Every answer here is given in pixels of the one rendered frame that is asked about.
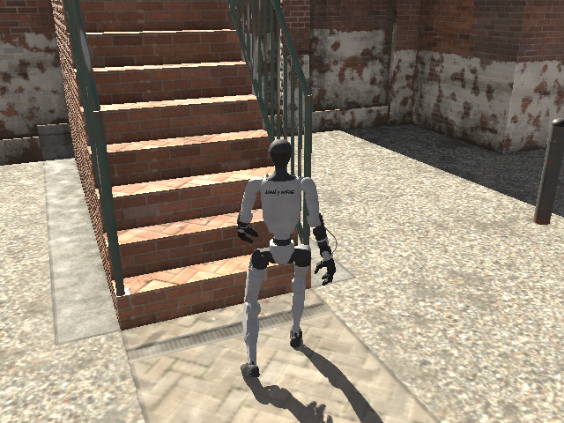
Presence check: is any right robot shin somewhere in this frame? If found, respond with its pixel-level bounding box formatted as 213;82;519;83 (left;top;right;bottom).
292;279;306;337

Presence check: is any left robot forearm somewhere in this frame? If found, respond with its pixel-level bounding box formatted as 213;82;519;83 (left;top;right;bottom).
237;210;249;233

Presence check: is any robot right foot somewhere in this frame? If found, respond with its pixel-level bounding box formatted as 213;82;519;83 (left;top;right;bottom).
290;327;302;348

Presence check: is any robot left hand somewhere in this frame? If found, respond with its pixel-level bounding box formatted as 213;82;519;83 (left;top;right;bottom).
237;227;258;243

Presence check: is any robot right hand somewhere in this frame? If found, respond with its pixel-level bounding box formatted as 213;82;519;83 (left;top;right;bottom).
315;258;336;286

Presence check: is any robot left upper arm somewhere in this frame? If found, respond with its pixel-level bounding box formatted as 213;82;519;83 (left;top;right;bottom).
239;177;263;224

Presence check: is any robot right upper arm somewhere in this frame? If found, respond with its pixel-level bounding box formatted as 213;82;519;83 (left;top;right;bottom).
299;177;321;227

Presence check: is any right robot forearm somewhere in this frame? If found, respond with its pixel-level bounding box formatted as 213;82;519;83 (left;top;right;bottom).
313;213;333;261

